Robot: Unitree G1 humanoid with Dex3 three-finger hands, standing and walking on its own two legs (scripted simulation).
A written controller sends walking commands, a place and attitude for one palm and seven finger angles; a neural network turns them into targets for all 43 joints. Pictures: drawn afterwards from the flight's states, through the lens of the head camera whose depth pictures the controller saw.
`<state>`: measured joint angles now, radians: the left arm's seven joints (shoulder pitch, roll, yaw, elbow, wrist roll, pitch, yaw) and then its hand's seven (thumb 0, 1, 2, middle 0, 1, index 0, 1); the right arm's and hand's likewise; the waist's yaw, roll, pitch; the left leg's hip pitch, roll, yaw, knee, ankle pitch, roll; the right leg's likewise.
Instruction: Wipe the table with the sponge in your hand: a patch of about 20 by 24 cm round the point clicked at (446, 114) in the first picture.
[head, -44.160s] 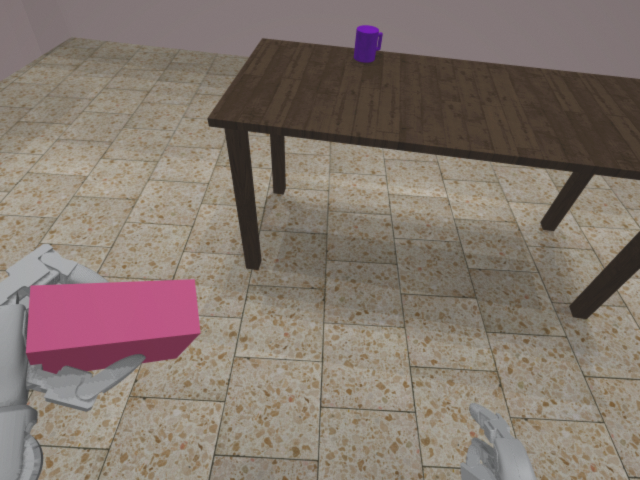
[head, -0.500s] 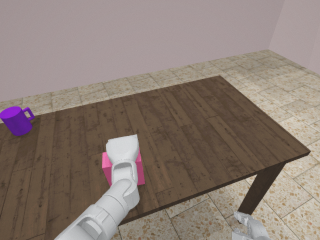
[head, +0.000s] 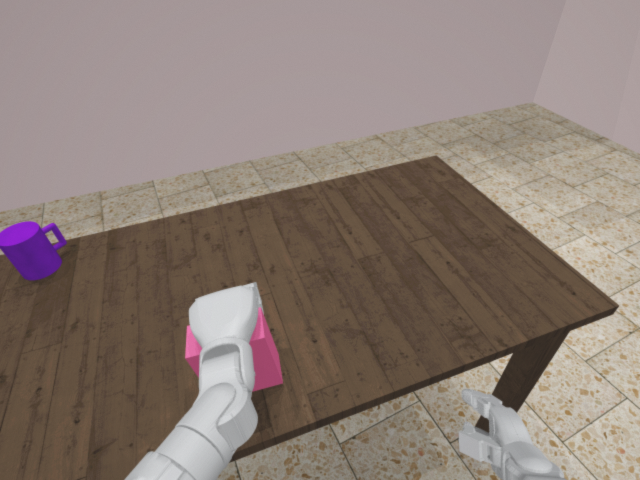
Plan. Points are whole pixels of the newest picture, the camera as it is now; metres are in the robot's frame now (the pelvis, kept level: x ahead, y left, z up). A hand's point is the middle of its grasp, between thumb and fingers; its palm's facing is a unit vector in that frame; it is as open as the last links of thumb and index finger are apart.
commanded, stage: slide back across to the middle lane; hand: left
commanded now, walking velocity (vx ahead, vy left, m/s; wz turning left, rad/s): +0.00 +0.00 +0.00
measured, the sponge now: (241, 363) +0.30 +0.16 -0.04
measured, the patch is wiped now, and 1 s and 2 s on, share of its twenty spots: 1.00 1.00 1.00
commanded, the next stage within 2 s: wipe forward along the middle lane in 0.36 s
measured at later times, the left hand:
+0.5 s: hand (203, 350) +0.28 +0.20 +0.02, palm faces -0.02 -0.13 -0.99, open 9.7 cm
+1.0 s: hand (198, 329) +0.32 +0.22 +0.02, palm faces -0.08 -0.07 -0.99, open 9.7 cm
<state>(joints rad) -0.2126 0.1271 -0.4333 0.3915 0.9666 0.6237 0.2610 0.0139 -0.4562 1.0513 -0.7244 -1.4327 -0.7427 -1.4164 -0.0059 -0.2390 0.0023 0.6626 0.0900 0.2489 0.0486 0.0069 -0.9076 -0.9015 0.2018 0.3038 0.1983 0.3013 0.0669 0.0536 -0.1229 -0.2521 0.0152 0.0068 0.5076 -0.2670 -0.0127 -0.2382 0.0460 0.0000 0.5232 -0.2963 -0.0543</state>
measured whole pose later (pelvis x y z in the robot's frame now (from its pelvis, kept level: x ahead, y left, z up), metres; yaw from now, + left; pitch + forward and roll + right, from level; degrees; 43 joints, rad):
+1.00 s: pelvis -0.02 +0.00 +0.00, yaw +1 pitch +4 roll +0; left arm -0.37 0.24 -0.23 0.61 1.00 0.44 0.20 0.00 -0.52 1.06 -0.81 -1.35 -0.83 -1.33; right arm 0.09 -0.25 0.01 0.71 0.08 0.16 -0.05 0.01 -0.91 -0.90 0.20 0.30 0.20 0.30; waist 0.04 0.06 -0.11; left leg -0.37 0.02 -0.01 0.55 -0.25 -0.01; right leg -0.35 0.05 -0.02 0.57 -0.28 -0.06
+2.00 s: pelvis -0.03 +0.02 -0.02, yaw +0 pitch +13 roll -1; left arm -0.81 0.38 -0.08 1.14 1.02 0.30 0.29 0.01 -0.53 1.07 -0.82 -1.35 -0.84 -1.34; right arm 0.23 -0.25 -0.01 0.75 0.06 0.11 -0.04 0.00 -0.91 -0.90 0.21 0.30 0.20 0.30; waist -0.06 0.04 -0.14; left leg -0.64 0.02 -0.02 0.68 -0.27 0.01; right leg -0.59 0.05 -0.02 0.64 -0.27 -0.03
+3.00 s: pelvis +0.01 +0.05 -0.01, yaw +1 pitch +11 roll -2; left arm -0.56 0.49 0.00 0.87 1.03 0.20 0.20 0.00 -0.48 1.06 -0.75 -1.41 -0.77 -1.41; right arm 0.19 -0.26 -0.03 0.69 0.07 0.15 -0.01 0.00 -0.91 -0.90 0.21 0.30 0.20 0.30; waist -0.02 0.03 -0.13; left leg -0.50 -0.01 -0.01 0.63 -0.32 0.05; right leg -0.42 0.03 -0.01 0.53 -0.30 0.00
